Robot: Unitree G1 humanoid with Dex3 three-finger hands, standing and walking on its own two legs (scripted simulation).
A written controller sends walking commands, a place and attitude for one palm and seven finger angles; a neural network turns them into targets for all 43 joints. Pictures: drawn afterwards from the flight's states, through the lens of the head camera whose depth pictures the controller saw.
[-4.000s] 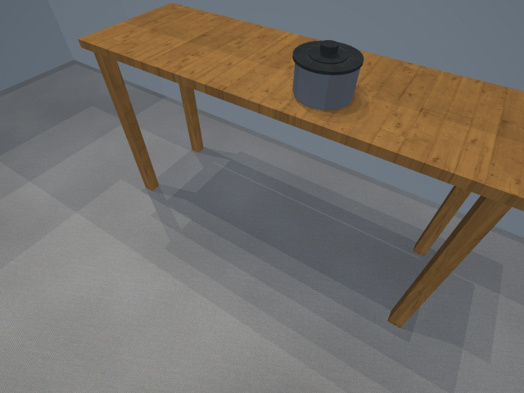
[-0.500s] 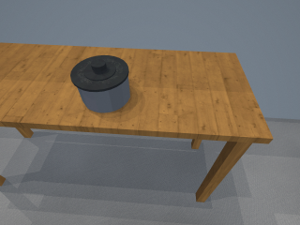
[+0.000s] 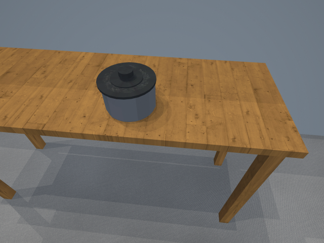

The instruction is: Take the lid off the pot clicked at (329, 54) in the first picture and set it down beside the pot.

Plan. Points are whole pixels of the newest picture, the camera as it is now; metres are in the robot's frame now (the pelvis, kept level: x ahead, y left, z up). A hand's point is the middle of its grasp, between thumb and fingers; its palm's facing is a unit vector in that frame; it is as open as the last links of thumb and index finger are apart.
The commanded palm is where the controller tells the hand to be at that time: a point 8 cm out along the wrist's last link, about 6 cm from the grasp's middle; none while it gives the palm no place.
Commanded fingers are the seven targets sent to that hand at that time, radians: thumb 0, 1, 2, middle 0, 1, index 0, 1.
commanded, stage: come to a stop and stand still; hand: left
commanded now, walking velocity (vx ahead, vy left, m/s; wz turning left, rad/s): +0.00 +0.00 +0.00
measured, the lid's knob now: (125, 72) +0.55 +0.15 +0.14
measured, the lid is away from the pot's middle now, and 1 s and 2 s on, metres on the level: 0.00 0.00 0.00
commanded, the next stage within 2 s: look again from close up in 0.10 s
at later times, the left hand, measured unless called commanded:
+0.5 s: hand out of the picture +0.02 +0.17 -0.17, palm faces +0.02 -0.98 -0.17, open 7.3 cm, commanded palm none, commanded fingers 0.00 0.90 0.90 -0.20 -0.30 -0.20 -0.30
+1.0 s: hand out of the picture +0.02 +0.16 -0.17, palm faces +0.02 -0.98 -0.17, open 7.3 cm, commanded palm none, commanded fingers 0.00 0.90 0.90 -0.20 -0.30 -0.20 -0.30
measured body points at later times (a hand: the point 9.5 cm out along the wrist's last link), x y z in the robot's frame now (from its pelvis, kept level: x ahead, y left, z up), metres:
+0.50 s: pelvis +0.01 +0.00 +0.00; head +0.03 +0.01 +0.45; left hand +0.02 +0.22 -0.16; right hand +0.04 -0.23 -0.15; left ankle +0.00 +0.08 -0.73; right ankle +0.02 -0.14 -0.73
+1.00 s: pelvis +0.02 +0.00 +0.01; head +0.03 +0.00 +0.45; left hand +0.02 +0.22 -0.16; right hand +0.02 -0.22 -0.15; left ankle +0.00 +0.08 -0.73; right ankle +0.02 -0.14 -0.73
